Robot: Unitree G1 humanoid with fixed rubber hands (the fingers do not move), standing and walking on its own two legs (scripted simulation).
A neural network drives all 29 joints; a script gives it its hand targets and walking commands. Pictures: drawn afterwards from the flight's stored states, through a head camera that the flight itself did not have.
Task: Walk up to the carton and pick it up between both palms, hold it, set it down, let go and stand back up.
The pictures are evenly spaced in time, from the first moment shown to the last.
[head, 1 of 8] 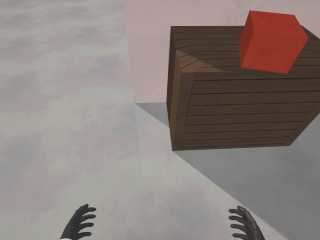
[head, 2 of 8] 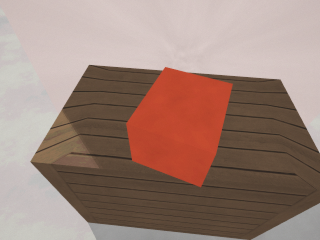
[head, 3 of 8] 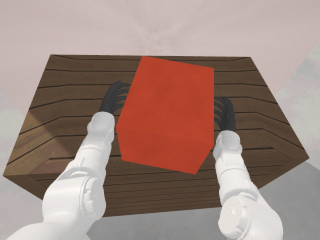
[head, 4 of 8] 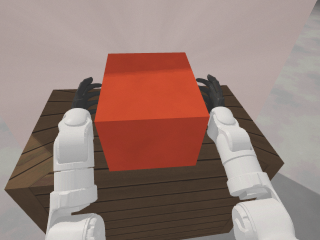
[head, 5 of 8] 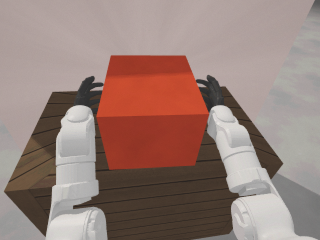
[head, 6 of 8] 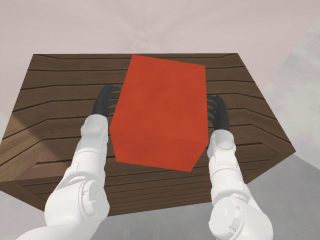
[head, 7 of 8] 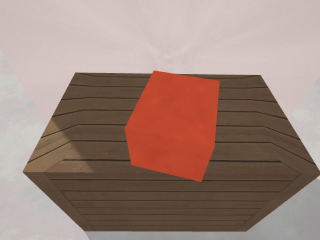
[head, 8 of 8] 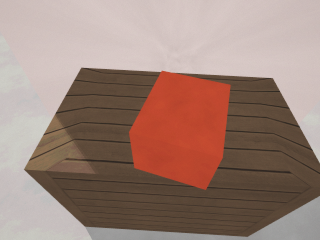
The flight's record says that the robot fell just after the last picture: no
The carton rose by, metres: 0.15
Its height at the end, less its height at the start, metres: +0.00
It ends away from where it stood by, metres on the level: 0.02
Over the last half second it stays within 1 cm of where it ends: yes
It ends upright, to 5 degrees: yes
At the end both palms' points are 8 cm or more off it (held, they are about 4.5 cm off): yes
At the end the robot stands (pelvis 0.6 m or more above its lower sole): yes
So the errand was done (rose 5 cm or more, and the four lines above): yes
